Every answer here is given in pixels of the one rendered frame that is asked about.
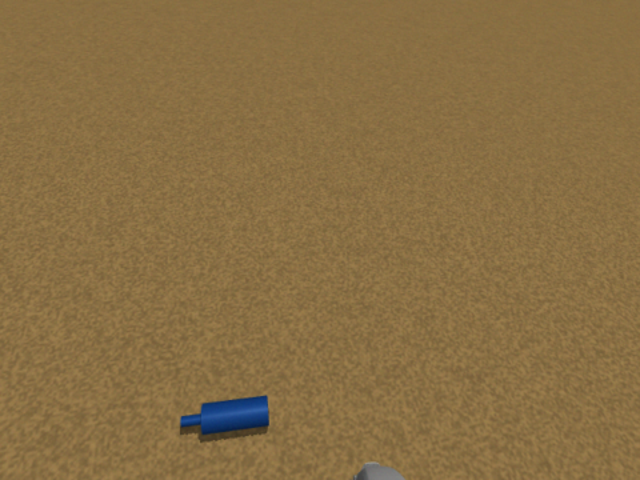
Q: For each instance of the bottle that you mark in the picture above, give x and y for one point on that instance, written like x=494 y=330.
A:
x=230 y=415

